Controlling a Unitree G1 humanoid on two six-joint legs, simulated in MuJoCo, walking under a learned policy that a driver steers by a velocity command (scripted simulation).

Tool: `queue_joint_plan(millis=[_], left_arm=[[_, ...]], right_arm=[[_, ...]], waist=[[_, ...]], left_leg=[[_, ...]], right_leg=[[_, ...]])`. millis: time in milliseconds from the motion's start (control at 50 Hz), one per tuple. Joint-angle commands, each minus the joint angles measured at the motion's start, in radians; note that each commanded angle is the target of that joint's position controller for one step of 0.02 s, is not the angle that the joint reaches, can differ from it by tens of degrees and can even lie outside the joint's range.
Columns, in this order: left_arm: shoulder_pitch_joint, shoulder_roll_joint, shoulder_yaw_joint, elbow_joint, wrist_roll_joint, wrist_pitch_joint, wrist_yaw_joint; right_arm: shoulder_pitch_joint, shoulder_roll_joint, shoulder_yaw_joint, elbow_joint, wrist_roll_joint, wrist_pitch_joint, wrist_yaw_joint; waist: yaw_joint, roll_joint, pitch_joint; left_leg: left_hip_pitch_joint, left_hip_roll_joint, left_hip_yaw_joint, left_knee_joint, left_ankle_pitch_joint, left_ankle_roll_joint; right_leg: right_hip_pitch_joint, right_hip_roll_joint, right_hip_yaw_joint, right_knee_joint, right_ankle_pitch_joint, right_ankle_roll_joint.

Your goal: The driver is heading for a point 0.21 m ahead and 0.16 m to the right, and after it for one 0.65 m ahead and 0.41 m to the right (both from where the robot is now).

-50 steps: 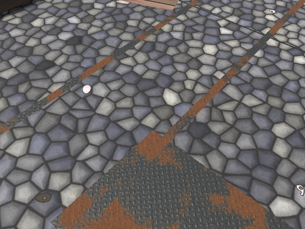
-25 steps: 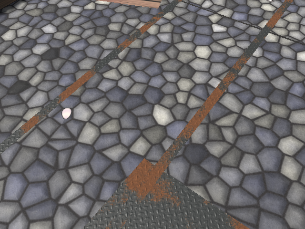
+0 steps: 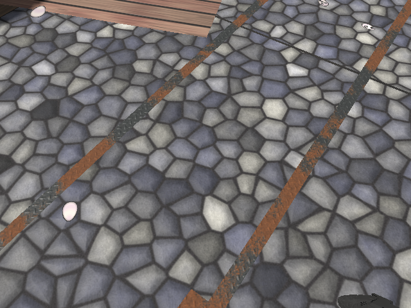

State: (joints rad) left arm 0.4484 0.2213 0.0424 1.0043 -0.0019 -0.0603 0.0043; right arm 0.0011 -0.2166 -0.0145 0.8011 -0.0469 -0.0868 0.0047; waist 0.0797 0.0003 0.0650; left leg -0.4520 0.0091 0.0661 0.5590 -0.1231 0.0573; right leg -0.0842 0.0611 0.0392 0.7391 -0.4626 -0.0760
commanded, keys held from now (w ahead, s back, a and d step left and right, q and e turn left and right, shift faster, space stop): w+e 0.04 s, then e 0.96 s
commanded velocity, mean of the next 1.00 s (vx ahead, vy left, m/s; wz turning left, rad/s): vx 0.14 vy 0.00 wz -0.56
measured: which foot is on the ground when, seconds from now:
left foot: down 0.00-0.42, up 0.44-0.90, down 0.92-1.00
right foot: up 0.00-0.40, down 0.42-0.92, up 0.94-1.00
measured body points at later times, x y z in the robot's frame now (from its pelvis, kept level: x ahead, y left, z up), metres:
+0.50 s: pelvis +0.17 -0.02 +0.00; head +0.21 -0.05 +0.44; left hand +0.39 +0.18 -0.11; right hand +0.17 -0.30 -0.15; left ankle +0.11 +0.11 -0.66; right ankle +0.24 -0.10 -0.72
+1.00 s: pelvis +0.20 +0.01 +0.02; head +0.23 +0.01 +0.47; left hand +0.44 +0.18 -0.11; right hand +0.14 -0.28 -0.09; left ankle +0.25 +0.10 -0.72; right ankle +0.21 -0.09 -0.69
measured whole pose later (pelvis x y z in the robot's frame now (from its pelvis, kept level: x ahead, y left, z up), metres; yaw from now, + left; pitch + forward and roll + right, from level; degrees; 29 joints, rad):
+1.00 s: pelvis +0.20 +0.01 +0.02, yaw -34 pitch +1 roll +0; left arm 0.21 0.29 0.10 0.78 0.02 0.05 -0.01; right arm 0.22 -0.26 -0.04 0.75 -0.02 0.02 -0.05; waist 0.02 -0.04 0.03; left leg -0.24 -0.03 -0.02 0.47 -0.24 0.03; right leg -0.46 0.18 0.14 0.72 -0.35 -0.02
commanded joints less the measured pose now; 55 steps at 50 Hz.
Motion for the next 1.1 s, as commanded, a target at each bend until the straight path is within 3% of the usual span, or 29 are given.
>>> queue_joint_plan(millis=[20, 40, 80, 140, 200, 260, 340, 380, 400, 420, 440, 460, 480, 520, 560, 620, 740, 840, 900, 920, 940, 960, 980, 1000, 1020, 1060, 1100], left_arm=[[0.001, 0.132, 0.036, -0.093, 0.004, -0.001, 0.005], [-0.047, 0.111, 0.033, -0.1, 0.008, 0.001, -0.004], [-0.062, 0.083, 0.037, -0.104, 0.027, 0.025, -0.016], [-0.059, 0.055, 0.039, -0.117, 0.031, 0.059, -0.023], [-0.158, 0.046, 0.032, -0.17, 0.032, 0.069, -0.035], [-0.25, 0.03, 0.015, -0.21, 0.03, 0.068, -0.051], [-0.292, 0.068, 0.021, -0.248, 0.042, 0.071, -0.056], [-0.262, 0.091, 0.031, -0.254, 0.048, 0.065, -0.053], [-0.199, 0.098, 0.038, -0.239, 0.052, 0.054, -0.047], [-0.122, 0.148, 0.054, -0.222, 0.06, 0.036, -0.033], [-0.112, 0.276, 0.083, -0.236, 0.051, 0.03, -0.018], [-0.064, 0.308, 0.099, -0.246, 0.001, 0.05, -0.015], [-0.101, 0.272, 0.093, -0.262, -0.006, 0.066, -0.01], [-0.221, 0.176, 0.064, -0.271, 0.005, 0.083, 0.005], [-0.262, 0.141, 0.055, -0.281, 0.009, 0.084, 0.008], [-0.245, 0.178, 0.066, -0.281, 0.015, 0.072, -0.004], [-0.22, 0.2, 0.078, -0.286, 0.024, 0.092, -0.007], [-0.232, 0.204, 0.085, -0.291, 0.03, 0.1, -0.015], [-0.267, 0.198, 0.086, -0.294, 0.017, 0.108, -0.019], [-0.278, 0.183, 0.082, -0.299, 0.006, 0.107, -0.015], [-0.235, 0.127, 0.069, -0.306, -0.005, 0.104, -0.009], [-0.253, 0.141, 0.077, -0.315, -0.001, 0.098, -0.001], [-0.26, 0.21, 0.093, -0.303, 0.042, 0.094, -0.003], [-0.223, 0.201, 0.096, -0.284, 0.041, 0.095, -0.012], [-0.182, 0.187, 0.092, -0.267, 0.039, 0.103, -0.02], [-0.155, 0.181, 0.087, -0.255, 0.032, 0.118, -0.038], [-0.217, 0.169, 0.076, -0.279, 0.023, 0.125, -0.045]], right_arm=[[0.297, -0.185, -0.063, 0.021, 0.008, 0.015, -0.015], [0.237, -0.126, -0.049, 0.015, 0.014, 0.011, -0.012], [0.213, -0.086, -0.036, 0.028, 0.021, -0.003, -0.019], [0.249, -0.099, -0.04, 0.046, 0.032, -0.028, -0.018], [0.242, -0.111, -0.044, 0.047, 0.033, -0.021, -0.023], [0.236, -0.127, -0.048, 0.045, 0.034, -0.008, -0.028], [0.269, -0.171, -0.068, 0.052, 0.04, 0.012, -0.031], [0.27, -0.185, -0.077, 0.048, 0.041, 0.03, -0.038], [0.269, -0.187, -0.079, 0.046, 0.042, 0.044, -0.038], [0.313, -0.187, -0.08, 0.045, 0.037, 0.054, -0.034], [0.378, -0.106, -0.064, -0.002, 0.022, 0.064, -0.026], [0.36, -0.114, -0.06, -0.024, 0.026, 0.086, -0.027], [0.314, -0.129, -0.06, -0.023, 0.022, 0.096, -0.027], [0.217, -0.122, -0.059, -0.037, 0.026, 0.093, -0.032], [0.252, -0.129, -0.062, -0.029, 0.007, 0.11, -0.033], [0.265, -0.108, -0.057, -0.033, 0.018, 0.129, -0.031], [0.174, -0.119, -0.057, -0.078, 0.023, 0.137, -0.037], [0.188, -0.119, -0.052, -0.091, 0.04, 0.119, -0.044], [0.294, -0.12, -0.051, -0.073, 0.048, 0.104, -0.053], [0.335, -0.14, -0.056, -0.065, 0.042, 0.097, -0.063], [0.323, -0.228, -0.074, -0.082, 0.028, 0.093, -0.073], [0.204, -0.3, -0.086, -0.127, 0.017, 0.095, -0.07], [0.171, -0.245, -0.075, -0.132, 0.009, 0.095, -0.064], [0.126, -0.184, -0.056, -0.143, 0.017, 0.091, -0.06], [0.1, -0.163, -0.05, -0.151, 0.019, 0.088, -0.055], [0.105, -0.157, -0.047, -0.165, 0.021, 0.088, -0.053], [0.18, -0.165, -0.052, -0.152, 0.019, 0.09, -0.05]], waist=[[-0.129, 0.092, -0.228], [-0.114, 0.05, -0.127], [-0.069, 0.086, -0.037], [-0.031, 0.087, -0.066], [-0.033, 0.118, -0.05], [-0.055, 0.126, -0.054], [-0.074, 0.118, -0.077], [-0.066, 0.115, -0.093], [-0.035, 0.075, -0.127], [-0.002, -0.037, -0.186], [-0.063, -0.255, -0.252], [-0.013, -0.239, -0.38], [-0.015, -0.098, -0.316], [-0.056, -0.039, -0.124], [-0.089, -0.065, -0.128], [-0.093, -0.05, -0.167], [-0.052, -0.109, -0.128], [-0.051, -0.125, -0.128], [-0.103, -0.134, -0.122], [-0.124, -0.108, -0.113], [-0.094, 0.065, -0.118], [-0.083, 0.249, -0.049], [-0.061, 0.123, -0.02], [-0.024, 0.079, -0.038], [-0.004, 0.081, -0.05], [-0.017, 0.133, -0.076], [-0.068, 0.131, -0.072]], left_leg=[[0.607, 0.41, -0.594, -0.283, -0.27, 0.155], [0.473, 0.36, -0.453, -0.321, -0.216, 0.132], [0.318, 0.29, -0.24, -0.343, 0.129, 0.09], [0.296, 0.277, -0.078, -0.301, 0.568, 0.1], [0.293, 0.25, 0.037, -0.303, 0.604, 0.098], [0.272, 0.22, 0.13, -0.28, 0.574, 0.087], [0.355, 0.27, 0.133, -0.179, 0.572, 0.074], [0.386, 0.284, 0.131, -0.055, 0.587, 0.059], [0.378, 0.265, 0.148, 0.086, 0.55, 0.038], [0.307, 0.213, 0.169, 0.299, 0.377, -0.016], [0.045, 0.086, 0.181, 0.589, -0.408, -0.068], [-0.102, -0.036, 0.001, 0.763, -0.599, -0.09], [-0.149, 0.016, -0.073, 0.79, -0.534, -0.092], [-0.161, 0.058, -0.095, 0.676, -0.367, -0.088], [-0.075, 0.05, -0.091, 0.606, -0.304, -0.089], [-0.038, 0.025, -0.096, 0.528, -0.29, -0.093], [-0.048, -0.002, -0.118, 0.348, -0.274, -0.097], [0.068, -0.051, -0.116, 0.191, -0.301, -0.066], [0.254, -0.088, -0.101, -0.074, -0.248, -0.023], [0.349, -0.052, -0.123, -0.222, -0.202, -0.007], [0.409, 0.164, -0.334, -0.353, -0.34, 0.039], [0.3, 0.373, -0.595, -0.435, -0.36, 0.132], [0.206, 0.373, -0.507, -0.381, -0.163, 0.169], [0.187, 0.305, -0.398, -0.334, -0.007, 0.148], [0.202, 0.249, -0.297, -0.303, 0.101, 0.123], [0.283, 0.204, -0.194, -0.258, 0.25, 0.119], [0.374, 0.211, -0.165, -0.231, 0.333, 0.134]], right_leg=[[-0.555, -0.062, 0.033, 0.529, 0.018, -0.033], [-0.541, -0.099, 0.028, 0.492, 0.094, -0.028], [-0.472, -0.131, 0.012, 0.436, 0.131, -0.001], [-0.447, -0.114, -0.018, 0.425, 0.157, 0.032], [-0.491, -0.117, -0.052, 0.281, 0.272, 0.05], [-0.396, -0.102, -0.107, 0.056, 0.405, 0.045], [-0.337, -0.08, -0.135, -0.071, 0.343, 0.012], [-0.295, -0.058, -0.136, -0.126, 0.264, -0.02], [-0.218, -0.032, -0.143, -0.203, 0.297, -0.04], [-0.079, -0.067, -0.061, -0.294, 0.54, -0.074], [0.121, -0.36, 0.284, -0.226, 1.139, -0.175], [0.205, -0.452, 0.518, -0.308, 1.083, -0.341], [0.148, -0.427, 0.455, -0.356, 0.868, -0.328], [-0.047, -0.31, 0.329, -0.416, 0.654, -0.241], [-0.126, -0.241, 0.264, -0.43, 0.621, -0.19], [-0.138, -0.215, 0.266, -0.436, 0.571, -0.173], [-0.158, -0.195, 0.384, -0.501, 0.142, -0.153], [-0.184, -0.18, 0.452, -0.491, 0.152, -0.13], [-0.253, -0.14, 0.473, -0.478, 0.149, -0.07], [-0.318, -0.091, 0.441, -0.448, 0.076, -0.017], [-0.408, 0.003, 0.327, -0.258, -0.053, 0.045], [-0.546, 0.162, 0.077, 0.007, -0.066, 0.072], [-0.493, 0.064, 0.096, 0.193, -0.038, 0.083], [-0.445, 0.067, 0.094, 0.285, 0.009, 0.081], [-0.435, 0.065, 0.085, 0.367, 0.048, 0.086], [-0.472, 0.05, 0.044, 0.456, 0.064, 0.108], [-0.519, 0.025, 0.016, 0.407, 0.06, 0.133]])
